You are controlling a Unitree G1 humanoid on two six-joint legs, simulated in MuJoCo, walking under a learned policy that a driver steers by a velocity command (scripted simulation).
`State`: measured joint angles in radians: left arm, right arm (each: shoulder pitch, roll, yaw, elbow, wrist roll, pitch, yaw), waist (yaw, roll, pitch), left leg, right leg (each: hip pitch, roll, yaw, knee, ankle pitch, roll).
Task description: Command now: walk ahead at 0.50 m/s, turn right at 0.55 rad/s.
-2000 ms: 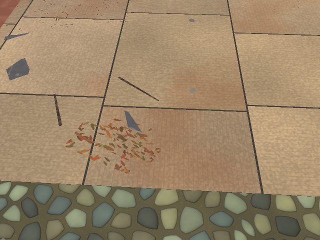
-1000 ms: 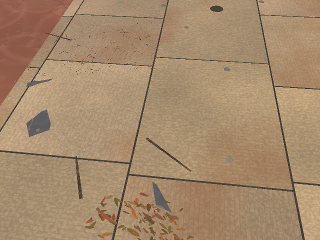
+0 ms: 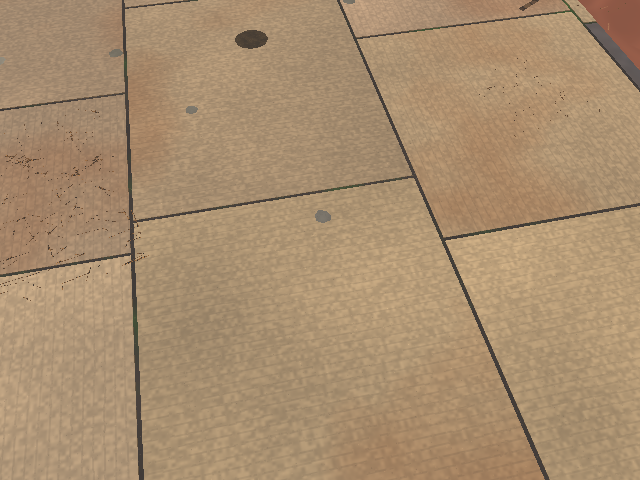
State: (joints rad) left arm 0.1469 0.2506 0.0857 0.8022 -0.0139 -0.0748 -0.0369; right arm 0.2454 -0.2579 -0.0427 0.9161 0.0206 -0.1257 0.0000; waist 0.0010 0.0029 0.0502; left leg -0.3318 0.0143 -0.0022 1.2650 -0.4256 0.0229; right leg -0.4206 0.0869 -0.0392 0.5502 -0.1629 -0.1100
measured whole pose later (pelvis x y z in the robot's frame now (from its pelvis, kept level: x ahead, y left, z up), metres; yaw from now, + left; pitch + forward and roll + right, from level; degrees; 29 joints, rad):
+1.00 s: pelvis +0.54 -0.03 +0.01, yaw -2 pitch +3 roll +0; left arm 0.14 0.24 0.05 0.71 0.01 -0.10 -0.01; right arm 0.36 -0.29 -0.06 0.84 0.03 -0.06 0.00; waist -0.03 0.04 0.00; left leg -0.43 0.03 -0.05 1.16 -0.41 0.02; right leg -0.36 -0.01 -0.05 0.49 -0.18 -0.02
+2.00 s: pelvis +1.06 +0.08 +0.00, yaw +23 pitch +2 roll +0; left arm 0.14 0.28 0.05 0.74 -0.01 -0.11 -0.04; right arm 0.35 -0.29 -0.05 0.77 0.02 -0.05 -0.01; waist -0.02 0.02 0.01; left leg -0.29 -0.05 -0.10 1.10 -0.47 0.04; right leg -0.41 0.03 -0.04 0.54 -0.17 -0.05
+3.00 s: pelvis +1.56 +0.29 -0.01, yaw +8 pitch +2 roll +2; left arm 0.08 0.26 0.06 0.69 -0.02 -0.03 -0.06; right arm 0.33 -0.28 -0.08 0.87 0.02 -0.04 -0.02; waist -0.04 -0.02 0.04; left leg 0.08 0.05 0.28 0.46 -0.48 -0.03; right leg -0.52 -0.01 -0.06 0.59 -0.12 -0.11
